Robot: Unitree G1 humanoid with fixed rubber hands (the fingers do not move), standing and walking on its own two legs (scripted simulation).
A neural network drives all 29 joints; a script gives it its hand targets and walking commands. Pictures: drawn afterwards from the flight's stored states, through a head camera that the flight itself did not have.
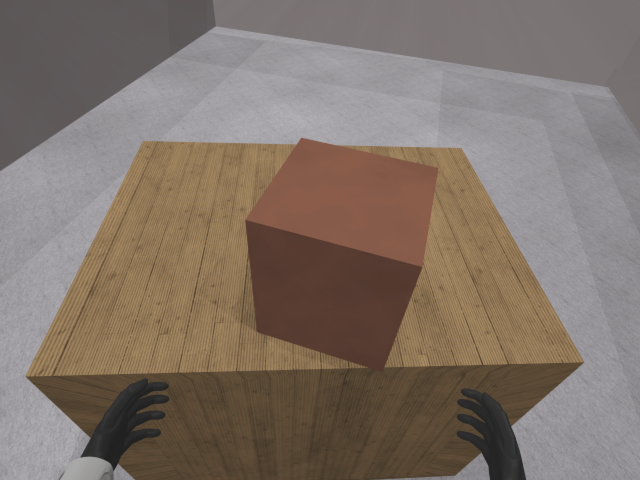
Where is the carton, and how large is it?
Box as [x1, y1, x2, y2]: [245, 138, 437, 371]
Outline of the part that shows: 301,138 245,219 257,331 382,371 422,266 437,168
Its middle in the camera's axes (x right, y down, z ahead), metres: +0.03 +0.03 +0.60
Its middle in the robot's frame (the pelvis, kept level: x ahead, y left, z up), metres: +0.44 +0.02 +0.03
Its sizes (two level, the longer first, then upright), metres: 0.210 0.200 0.250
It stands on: a pedestal, 0.69 m high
